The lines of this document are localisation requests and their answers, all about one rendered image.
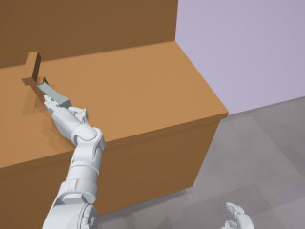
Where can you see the robot left forearm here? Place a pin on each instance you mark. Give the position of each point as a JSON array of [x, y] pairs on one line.
[[80, 185]]

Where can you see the tap lever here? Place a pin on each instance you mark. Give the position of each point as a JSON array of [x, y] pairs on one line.
[[54, 95]]

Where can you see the robot left hand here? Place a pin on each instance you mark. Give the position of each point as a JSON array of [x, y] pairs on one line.
[[66, 120]]

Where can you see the counter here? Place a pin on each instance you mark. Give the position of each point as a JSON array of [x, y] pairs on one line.
[[119, 60]]

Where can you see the robot left upper arm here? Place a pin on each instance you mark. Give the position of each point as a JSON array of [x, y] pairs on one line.
[[72, 216]]

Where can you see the robot right hand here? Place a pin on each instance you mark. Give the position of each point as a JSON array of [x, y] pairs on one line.
[[242, 221]]

